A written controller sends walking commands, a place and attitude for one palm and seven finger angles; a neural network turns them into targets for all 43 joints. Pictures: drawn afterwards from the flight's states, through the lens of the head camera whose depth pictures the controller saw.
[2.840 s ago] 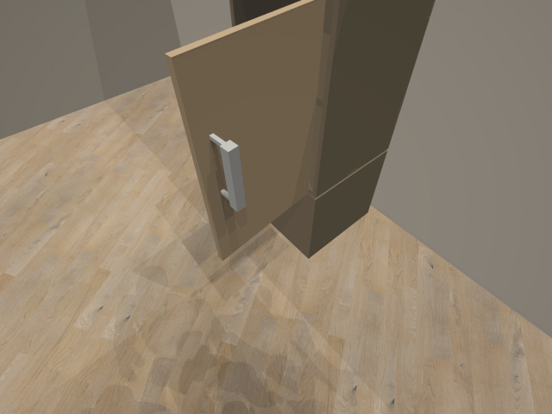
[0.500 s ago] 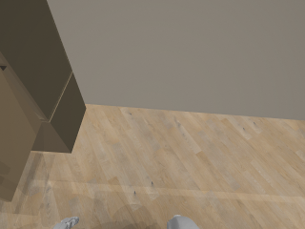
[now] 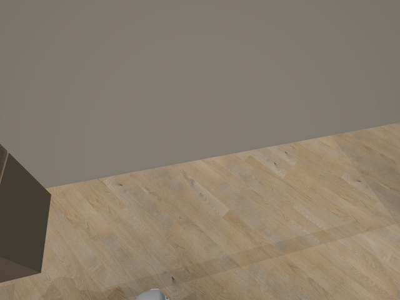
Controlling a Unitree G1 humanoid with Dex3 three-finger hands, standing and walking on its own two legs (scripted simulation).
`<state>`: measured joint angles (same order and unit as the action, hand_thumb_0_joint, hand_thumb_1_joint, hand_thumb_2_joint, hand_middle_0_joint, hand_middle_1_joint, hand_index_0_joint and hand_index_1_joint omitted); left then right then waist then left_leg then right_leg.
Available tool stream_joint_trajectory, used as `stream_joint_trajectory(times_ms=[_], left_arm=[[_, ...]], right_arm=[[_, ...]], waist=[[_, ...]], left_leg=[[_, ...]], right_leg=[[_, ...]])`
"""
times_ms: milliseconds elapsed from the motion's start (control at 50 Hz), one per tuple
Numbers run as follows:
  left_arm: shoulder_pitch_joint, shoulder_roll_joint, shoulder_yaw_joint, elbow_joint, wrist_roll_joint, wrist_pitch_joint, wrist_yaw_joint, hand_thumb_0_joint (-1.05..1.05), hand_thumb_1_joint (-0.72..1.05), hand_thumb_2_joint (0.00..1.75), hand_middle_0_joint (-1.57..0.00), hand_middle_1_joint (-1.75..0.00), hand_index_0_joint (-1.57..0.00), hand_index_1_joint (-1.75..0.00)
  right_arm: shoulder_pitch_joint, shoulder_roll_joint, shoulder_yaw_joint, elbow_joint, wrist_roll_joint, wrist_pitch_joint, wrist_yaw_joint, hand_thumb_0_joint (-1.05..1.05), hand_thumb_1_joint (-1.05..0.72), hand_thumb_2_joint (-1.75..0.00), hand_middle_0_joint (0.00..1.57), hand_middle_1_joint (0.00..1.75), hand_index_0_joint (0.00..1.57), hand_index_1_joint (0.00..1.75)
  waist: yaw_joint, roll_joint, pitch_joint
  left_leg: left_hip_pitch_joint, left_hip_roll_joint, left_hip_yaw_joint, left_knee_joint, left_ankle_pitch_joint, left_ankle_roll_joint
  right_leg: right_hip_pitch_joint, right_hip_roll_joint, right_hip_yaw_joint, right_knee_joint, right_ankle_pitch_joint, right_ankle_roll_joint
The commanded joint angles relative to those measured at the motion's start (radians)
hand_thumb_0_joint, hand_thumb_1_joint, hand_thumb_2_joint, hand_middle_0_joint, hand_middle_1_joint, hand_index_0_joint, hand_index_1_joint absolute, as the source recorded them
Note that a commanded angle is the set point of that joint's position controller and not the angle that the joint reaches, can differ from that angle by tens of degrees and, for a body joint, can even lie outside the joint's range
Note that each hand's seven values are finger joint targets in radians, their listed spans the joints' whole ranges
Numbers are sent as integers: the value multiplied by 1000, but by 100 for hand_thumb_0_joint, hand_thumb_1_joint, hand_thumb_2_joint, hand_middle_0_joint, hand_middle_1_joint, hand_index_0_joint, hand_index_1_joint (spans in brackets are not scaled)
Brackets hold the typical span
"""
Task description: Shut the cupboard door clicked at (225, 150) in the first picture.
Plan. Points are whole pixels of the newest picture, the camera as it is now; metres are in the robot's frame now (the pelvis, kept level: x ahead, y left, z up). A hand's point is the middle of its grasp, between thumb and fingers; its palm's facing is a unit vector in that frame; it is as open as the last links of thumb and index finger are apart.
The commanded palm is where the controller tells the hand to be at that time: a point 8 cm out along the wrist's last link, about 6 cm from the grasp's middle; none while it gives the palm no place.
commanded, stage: walk to a spot facing it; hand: left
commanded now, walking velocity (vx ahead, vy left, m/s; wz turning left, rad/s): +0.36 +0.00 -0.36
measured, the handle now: out of the picture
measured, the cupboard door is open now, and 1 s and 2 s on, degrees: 95 95 95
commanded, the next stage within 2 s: turn to face it in 0.74 s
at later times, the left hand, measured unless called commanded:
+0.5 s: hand (159, 224) +0.31 +0.12 -0.16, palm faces -0.13 -0.97 -0.20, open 7.3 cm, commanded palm none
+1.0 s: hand (198, 150) +0.57 +0.03 -0.16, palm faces -0.19 -0.96 -0.20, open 7.3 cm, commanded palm none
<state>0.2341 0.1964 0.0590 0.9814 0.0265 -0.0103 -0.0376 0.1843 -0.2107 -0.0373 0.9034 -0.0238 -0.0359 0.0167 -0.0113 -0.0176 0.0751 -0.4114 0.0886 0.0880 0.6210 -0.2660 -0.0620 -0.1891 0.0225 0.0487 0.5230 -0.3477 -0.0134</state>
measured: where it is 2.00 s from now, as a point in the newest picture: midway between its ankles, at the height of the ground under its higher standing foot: (243, 222)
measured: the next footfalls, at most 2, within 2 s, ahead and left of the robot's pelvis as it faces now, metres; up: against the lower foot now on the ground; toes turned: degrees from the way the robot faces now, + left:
left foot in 0.02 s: +0.12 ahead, +0.14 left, +0.00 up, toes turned +5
right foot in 0.34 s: +0.23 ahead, -0.16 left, +0.00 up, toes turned -14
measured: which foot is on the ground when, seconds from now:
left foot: up 0.00-0.00, down 0.02-0.34, up 0.36-0.60, down 0.62-0.92, up 0.94-1.00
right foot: down 0.00-0.02, up 0.04-0.32, down 0.34-0.64, up 0.66-0.90, down 0.92-1.00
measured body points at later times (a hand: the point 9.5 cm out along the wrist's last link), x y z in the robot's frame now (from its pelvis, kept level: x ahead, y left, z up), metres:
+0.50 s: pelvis +0.21 -0.05 +0.00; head +0.25 -0.06 +0.45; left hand +0.32 +0.17 -0.15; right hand +0.18 -0.31 -0.15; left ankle +0.23 +0.09 -0.68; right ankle +0.19 -0.15 -0.73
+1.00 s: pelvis +0.43 -0.13 -0.01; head +0.46 -0.15 +0.44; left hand +0.57 +0.08 -0.15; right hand +0.34 -0.34 -0.17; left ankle +0.38 +0.04 -0.69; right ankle +0.44 -0.23 -0.73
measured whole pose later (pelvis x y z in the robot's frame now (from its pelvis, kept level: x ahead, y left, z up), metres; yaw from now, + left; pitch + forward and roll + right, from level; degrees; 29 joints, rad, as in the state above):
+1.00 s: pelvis +0.43 -0.13 -0.01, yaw -10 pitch +0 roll +1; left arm 0.12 0.16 0.05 1.02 0.02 -0.06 -0.01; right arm 0.35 -0.18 -0.04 1.12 -0.02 0.02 -0.01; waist -0.04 0.03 0.07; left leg -0.30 0.11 0.07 0.92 -0.53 -0.04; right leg -0.34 -0.08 -0.17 0.65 -0.31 -0.04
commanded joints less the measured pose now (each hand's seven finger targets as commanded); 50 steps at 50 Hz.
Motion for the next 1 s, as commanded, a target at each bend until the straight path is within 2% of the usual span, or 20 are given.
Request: stream_joint_trajectory(times_ms=[0, 40, 100, 160, 260, 280, 300, 320, 340, 420, 560, 580, 600, 620, 680, 780, 860, 900, 920, 980], left_arm=[[-73, 61, 23, -134, -14, -27, 3, 0, 90, 90, -20, -30, -20, -30], [-165, 92, 30, -145, 6, -40, -3, 0, 90, 90, -20, -30, -20, -30], [-129, 56, 26, -112, 6, -23, -26, 0, 90, 90, -20, -30, -20, -30], [-143, 25, 9, -108, 2, -12, -32, 0, 90, 90, -20, -30, -20, -30], [-42, 68, 24, -56, 7, -16, -25, 0, 90, 90, -20, -30, -20, -30], [73, 116, 39, -20, 7, -22, -18, 0, 90, 90, -20, -30, -20, -30], [219, 233, 69, 19, 14, -34, -1, 0, 90, 90, -20, -30, -20, -30], [296, 301, 83, 40, -10, -31, 12, 0, 90, 90, -20, -30, -20, -30], [248, 268, 74, 37, -13, -28, 28, 0, 90, 90, -20, -30, -20, -30], [31, 128, 33, -6, 0, -47, 40, 0, 90, 90, -20, -30, -20, -30], [14, 148, 39, 35, -12, -51, 24, 0, 90, 90, -20, -30, -20, -30], [10, 114, 33, 25, -11, -49, 21, 0, 90, 90, -20, -30, -20, -30], [21, 52, 18, 4, -15, -47, 16, 0, 90, 90, -20, -30, -20, -30], [-36, 47, 9, -38, -13, -55, 15, 0, 90, 90, -20, -30, -20, -30], [-118, 48, 15, -30, -2, -52, 8, 0, 90, 90, -20, -30, -20, -30], [-74, -3, 1, -7, -4, -21, -8, 0, 90, 90, -20, -30, -20, -30], [79, 53, 16, 49, 2, -35, 4, 0, 90, 90, -20, -30, -20, -30], [243, 243, 52, 90, -3, -47, 27, 0, 90, 90, -20, -30, -20, -30], [207, 226, 40, 82, -9, -42, 36, 0, 90, 90, -20, -30, -20, -30], [49, 101, 15, 45, -4, -43, 59, 0, 90, 90, -20, -30, -20, -30]], right_arm=[[409, -289, -72, 60, -33, -34, -41, 0, -90, -90, 20, 30, 20, 30], [310, -231, -56, 27, -27, -30, -37, 0, -90, -90, 20, 30, 20, 30], [190, -148, -32, 19, -20, -48, -41, 0, -90, -90, 20, 30, 20, 30], [194, -152, -36, 41, -19, -44, -34, 0, -90, -90, 20, 30, 20, 30], [166, -160, -39, 57, -15, -13, -23, 0, -90, -90, 20, 30, 20, 30], [139, -143, -33, 50, -8, -12, -18, 0, -90, -90, 20, 30, 20, 30], [109, -76, -17, 22, 10, -15, -9, 0, -90, -90, 20, 30, 20, 30], [32, -74, -16, -26, 12, -16, -8, 0, -90, -90, 20, 30, 20, 30], [-10, -91, -28, -26, 8, -15, -9, 0, -90, -90, 20, 30, 20, 30], [63, -51, -25, 52, -5, 2, -8, 0, -90, -90, 20, 30, 20, 30], [172, -47, -28, 100, -8, -23, 4, 0, -90, -90, 20, 30, 20, 30], [260, -95, -41, 128, -12, -31, -5, 0, -90, -90, 20, 30, 20, 30], [387, -202, -64, 158, -28, -37, -17, 0, -90, -90, 20, 30, 20, 30], [461, -240, -69, 162, -32, -27, -30, 0, -90, -90, 20, 30, 20, 30], [296, -123, -39, 124, -22, -37, -35, 0, -90, -90, 20, 30, 20, 30], [203, -115, -34, 126, -18, -38, -34, 0, -90, -90, 20, 30, 20, 30], [172, -99, -29, 137, -3, -10, -27, 0, -90, -90, 20, 30, 20, 30], [163, -17, -13, 96, 18, 4, -21, 0, -90, -90, 20, 30, 20, 30], [124, -30, -18, 93, 15, 13, -24, 0, -90, -90, 20, 30, 20, 30], [103, -10, -17, 120, 12, 21, -30, 0, -90, -90, 20, 30, 20, 30]], waist=[[-155, 392, -156], [-108, 182, -43], [-28, 168, -32], [-30, 201, -79], [30, 115, -77], [95, 27, -110], [162, -240, -165], [195, -319, -169], [164, -167, -107], [17, -162, -52], [-51, 6, -49], [-89, 106, -79], [-131, 314, -123], [-155, 298, -129], [-70, 178, 2], [-13, 179, -34], [61, 37, -79], [124, -330, -169], [119, -230, -132], [42, -208, -71]], left_leg=[[557, 431, -607, -410, -324, 199], [375, 428, -593, -432, -317, 252], [309, 305, -238, -419, 0, 178], [294, 227, -1, -379, 159, 142], [155, 196, 66, -233, 14, 105], [61, 139, 122, -56, 45, 75], [-204, 27, 198, 274, -93, 27], [-338, -17, 70, 518, -379, 26], [-381, 31, -26, 594, -304, 30], [-139, 91, -45, 372, -143, 10], [245, -12, 80, -115, 96, 19], [384, 42, -9, -163, 26, 51], [510, 264, -334, -279, -106, 147], [540, 413, -571, -393, -158, 249], [318, 357, -365, -416, 5, 215], [236, 224, 26, -377, 217, 147], [99, 124, 78, -156, 58, 86], [-149, -37, 86, 308, -413, 26], [-153, -6, -20, 422, -403, 34], [-140, 46, -59, 463, -237, 21]], right_leg=[[-532, 55, -82, 540, -278, -16], [-611, -73, -9, 769, -139, -25], [-537, -133, -39, 653, 6, 6], [-352, -111, -128, 325, 29, 10], [13, -26, -223, 56, 121, -7], [189, -52, -160, 2, 70, -38], [405, -297, 220, -134, -98, -142], [415, -461, 507, -309, -96, -238], [349, -457, 487, -306, -84, -271], [16, -328, 121, -293, 160, -183], [-92, -203, -11, -167, 32, -114], [-179, -150, -42, 13, 69, -83], [-359, -37, -150, 320, -61, -32], [-486, 6, -116, 571, -229, -24], [-543, -129, -24, 756, -29, -15], [-251, -108, -157, 248, 35, 9], [103, -64, -185, -2, 203, 7], [296, -478, 288, -252, 221, -148], [210, -487, 278, -284, 190, -186], [104, -425, 15, -215, 619, -147]])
